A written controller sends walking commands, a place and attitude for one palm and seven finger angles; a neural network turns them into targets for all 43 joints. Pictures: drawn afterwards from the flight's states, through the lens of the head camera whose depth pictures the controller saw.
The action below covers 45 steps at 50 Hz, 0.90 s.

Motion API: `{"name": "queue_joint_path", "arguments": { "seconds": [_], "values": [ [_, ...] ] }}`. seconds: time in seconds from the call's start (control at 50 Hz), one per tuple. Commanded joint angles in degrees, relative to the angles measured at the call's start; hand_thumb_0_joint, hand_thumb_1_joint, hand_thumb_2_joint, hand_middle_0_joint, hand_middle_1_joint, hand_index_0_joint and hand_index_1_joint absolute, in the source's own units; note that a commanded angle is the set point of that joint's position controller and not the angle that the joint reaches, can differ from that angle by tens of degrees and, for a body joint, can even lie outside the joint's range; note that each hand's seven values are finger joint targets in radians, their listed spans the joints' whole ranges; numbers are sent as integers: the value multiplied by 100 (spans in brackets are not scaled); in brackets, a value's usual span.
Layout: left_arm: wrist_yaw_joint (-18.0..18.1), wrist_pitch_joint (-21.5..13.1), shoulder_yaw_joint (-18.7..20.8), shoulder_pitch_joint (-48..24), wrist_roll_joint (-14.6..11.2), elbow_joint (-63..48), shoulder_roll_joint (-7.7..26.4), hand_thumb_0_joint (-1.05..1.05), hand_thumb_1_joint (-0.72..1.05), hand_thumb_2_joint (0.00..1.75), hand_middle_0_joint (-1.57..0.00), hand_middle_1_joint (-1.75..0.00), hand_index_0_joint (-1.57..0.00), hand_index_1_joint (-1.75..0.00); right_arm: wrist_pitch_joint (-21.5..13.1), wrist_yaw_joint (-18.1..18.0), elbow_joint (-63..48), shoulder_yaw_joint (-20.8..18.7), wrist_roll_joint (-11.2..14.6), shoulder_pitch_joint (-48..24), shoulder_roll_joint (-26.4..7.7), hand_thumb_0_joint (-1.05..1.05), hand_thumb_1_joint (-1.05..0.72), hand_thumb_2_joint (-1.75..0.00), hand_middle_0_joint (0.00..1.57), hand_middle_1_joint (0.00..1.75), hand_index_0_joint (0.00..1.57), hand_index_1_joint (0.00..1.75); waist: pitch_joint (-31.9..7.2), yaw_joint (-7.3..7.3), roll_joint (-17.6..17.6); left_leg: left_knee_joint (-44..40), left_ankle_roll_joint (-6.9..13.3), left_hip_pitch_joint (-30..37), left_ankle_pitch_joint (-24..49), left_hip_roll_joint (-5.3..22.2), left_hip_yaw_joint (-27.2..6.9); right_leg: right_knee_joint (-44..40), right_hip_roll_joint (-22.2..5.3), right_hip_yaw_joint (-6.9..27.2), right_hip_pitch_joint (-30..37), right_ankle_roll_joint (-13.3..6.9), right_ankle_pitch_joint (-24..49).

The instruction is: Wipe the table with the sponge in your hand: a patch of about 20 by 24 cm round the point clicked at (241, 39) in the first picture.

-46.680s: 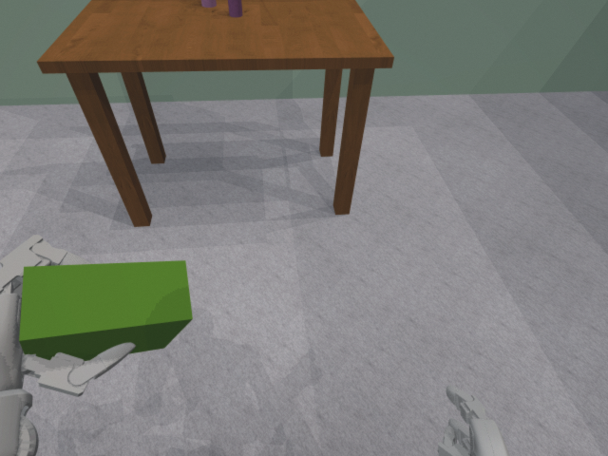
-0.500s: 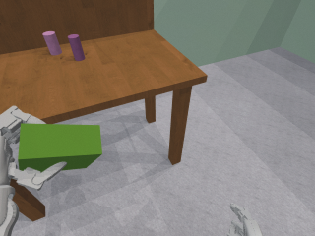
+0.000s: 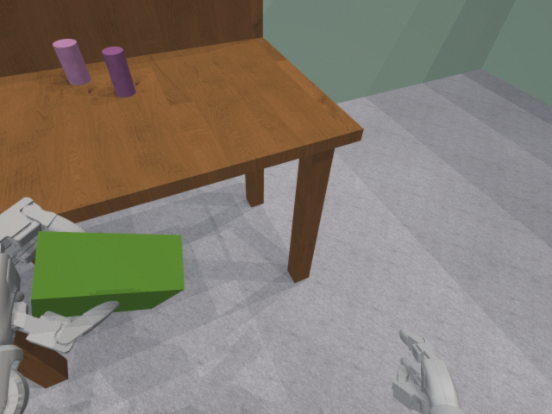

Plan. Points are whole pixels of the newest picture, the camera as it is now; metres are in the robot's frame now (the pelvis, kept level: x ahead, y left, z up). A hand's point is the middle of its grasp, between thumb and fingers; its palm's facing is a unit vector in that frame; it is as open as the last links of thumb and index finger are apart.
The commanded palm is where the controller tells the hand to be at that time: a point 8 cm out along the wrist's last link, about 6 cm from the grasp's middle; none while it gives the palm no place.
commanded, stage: stop stepping back and stand still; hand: left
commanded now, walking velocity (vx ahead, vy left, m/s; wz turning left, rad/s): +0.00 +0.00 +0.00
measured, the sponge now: (127, 276) +0.24 +0.19 +0.14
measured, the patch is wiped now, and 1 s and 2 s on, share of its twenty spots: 1.00 1.00 1.00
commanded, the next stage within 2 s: stand and wait in 0.06 s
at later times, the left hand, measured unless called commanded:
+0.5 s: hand (39, 283) +0.20 +0.24 +0.19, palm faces +0.41 -0.84 -0.36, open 10.1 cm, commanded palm +0.14 +0.28 +0.22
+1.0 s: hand (42, 279) +0.20 +0.24 +0.19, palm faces +0.42 -0.82 -0.38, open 10.1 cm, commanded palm +0.15 +0.28 +0.22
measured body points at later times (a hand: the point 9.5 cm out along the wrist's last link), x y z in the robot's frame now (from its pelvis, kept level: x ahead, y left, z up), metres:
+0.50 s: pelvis -0.02 +0.00 +0.00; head -0.02 +0.01 +0.45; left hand +0.17 +0.28 +0.21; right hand +0.16 -0.23 -0.07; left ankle +0.00 +0.11 -0.74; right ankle +0.00 -0.13 -0.74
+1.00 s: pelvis -0.01 +0.00 +0.00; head -0.01 +0.00 +0.45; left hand +0.17 +0.28 +0.21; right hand +0.17 -0.23 -0.07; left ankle +0.00 +0.11 -0.74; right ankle +0.00 -0.13 -0.74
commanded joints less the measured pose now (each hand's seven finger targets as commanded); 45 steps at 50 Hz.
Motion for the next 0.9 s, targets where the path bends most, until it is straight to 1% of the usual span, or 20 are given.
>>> {"name": "queue_joint_path", "arguments": {
  "seconds": [0.0,0.08,0.12,0.16,0.18,0.26,0.28,0.3,0.38,0.4,0.42,0.48,0.54,0.6,0.66,0.7,0.76,0.8,0.86,0.88],
  "values": [
    [205,-546,1119,-461,-75,-1827,1369,0,10,130,-120,-160,-120,-160,-238,-107,-900,-267,-5,-630,-757,0,-90,-90,20,30,20,30,-871,136,652,-716,112,166,1850,475,-618,-189,-201,277,525,-133,1425],
    [224,-531,958,-577,-91,-1414,1126,0,10,130,-120,-160,-120,-160,-222,-118,-810,-273,8,-528,-747,0,-90,-90,20,30,20,30,-907,110,653,-682,78,269,1557,453,-511,-361,-207,340,556,-133,1416],
    [191,-503,847,-591,-86,-1171,1009,0,10,130,-120,-160,-120,-160,-232,-130,-792,-269,17,-524,-758,0,-90,-90,20,30,20,30,-835,94,529,-746,75,312,1294,479,-511,-425,-199,335,456,-114,1259],
    [171,-458,747,-632,-76,-895,920,0,10,130,-120,-160,-120,-160,-224,-132,-772,-279,18,-511,-775,0,-90,-90,20,30,20,30,-760,82,231,-721,81,226,995,439,-496,-558,-220,372,415,-110,1143],
    [156,-448,648,-739,-66,-857,847,0,10,130,-120,-160,-120,-160,-222,-127,-774,-284,22,-523,-794,0,-90,-90,20,30,20,30,-689,70,253,-726,75,156,817,413,-495,-617,-235,401,368,-117,1004],
    [152,-443,582,-896,-31,-931,887,0,10,130,-120,-160,-120,-160,-228,-133,-779,-268,2,-592,-805,0,-90,-90,20,30,20,30,-579,90,210,-790,92,43,492,382,-515,-734,-254,442,262,-141,694],
    [161,-465,599,-943,-20,-1064,924,0,10,130,-120,-160,-120,-160,-230,-138,-780,-270,-6,-611,-795,0,-90,-90,20,30,20,30,-646,97,224,-804,95,60,473,372,-508,-729,-251,443,300,-146,680],
    [176,-473,712,-956,-10,-1197,1070,0,10,130,-120,-160,-120,-160,-241,-151,-801,-277,-12,-640,-823,0,-90,-90,20,30,20,30,-646,104,422,-850,94,43,506,359,-543,-689,-252,438,310,-161,665],
    [226,-530,787,-854,-15,-1416,1126,0,10,130,-120,-160,-120,-160,-255,-141,-771,-245,-34,-656,-764,0,-90,-90,20,30,20,30,-624,138,530,-976,93,-55,439,369,-590,-640,-185,346,390,-152,623],
    [226,-519,850,-785,-11,-1439,1195,0,10,130,-120,-160,-120,-160,-255,-147,-798,-250,-43,-674,-802,0,-90,-90,20,30,20,30,-578,137,713,-1045,85,-77,394,371,-630,-629,-178,343,358,-160,558],
    [230,-534,818,-750,-21,-1414,1119,0,10,130,-120,-160,-120,-160,-244,-140,-757,-226,-34,-644,-737,0,-90,-90,20,30,20,30,-593,141,592,-1058,92,-76,366,408,-621,-618,-156,319,394,-145,562],
    [235,-535,796,-671,-20,-1199,1034,0,10,130,-120,-160,-120,-160,-248,-137,-759,-253,-28,-589,-774,0,-90,-90,20,30,20,30,-579,130,635,-1072,72,-104,299,405,-602,-626,-136,307,392,-139,538],
    [211,-512,787,-606,-28,-888,973,0,10,130,-120,-160,-120,-160,-232,-141,-762,-266,-6,-550,-778,0,-90,-90,20,30,20,30,-585,113,298,-987,70,-73,398,403,-556,-693,-162,333,369,-118,590],
    [176,-492,721,-661,-25,-792,925,0,10,130,-120,-160,-120,-160,-240,-143,-765,-298,3,-560,-806,0,-90,-90,20,30,20,30,-570,92,332,-866,64,22,394,358,-484,-798,-236,425,229,-145,505],
    [169,-484,662,-751,-23,-870,920,0,10,130,-120,-160,-120,-160,-247,-137,-746,-291,2,-568,-793,0,-90,-90,20,30,20,30,-582,95,57,-753,73,45,391,339,-450,-881,-271,476,186,-144,445],
    [179,-481,729,-839,-5,-1027,1047,0,10,130,-120,-160,-120,-160,-268,-150,-765,-297,-14,-611,-830,0,-90,-90,20,30,20,30,-569,101,275,-785,77,62,390,328,-490,-860,-290,487,134,-167,378],
    [210,-496,745,-836,-9,-1151,1050,0,10,130,-120,-160,-120,-160,-286,-152,-743,-279,-28,-602,-788,0,-90,-90,20,30,20,30,-599,124,197,-778,87,27,389,324,-485,-854,-275,477,227,-162,407],
    [230,-493,854,-809,-3,-1268,1173,0,10,130,-120,-160,-120,-160,-299,-160,-767,-299,-39,-615,-827,0,-90,-90,20,30,20,30,-665,130,401,-776,80,63,469,311,-515,-811,-299,499,257,-187,460],
    [242,-514,801,-684,-24,-1291,1061,0,10,130,-120,-160,-120,-160,-297,-147,-746,-288,-24,-580,-790,0,-90,-90,20,30,20,30,-734,131,479,-807,75,91,643,341,-518,-695,-253,429,374,-172,700],
    [248,-510,835,-616,-29,-1267,1071,0,10,130,-120,-160,-120,-160,-295,-147,-741,-297,-16,-565,-784,0,-90,-90,20,30,20,30,-787,135,386,-783,75,130,725,346,-500,-675,-248,422,420,-163,800]
  ]
}}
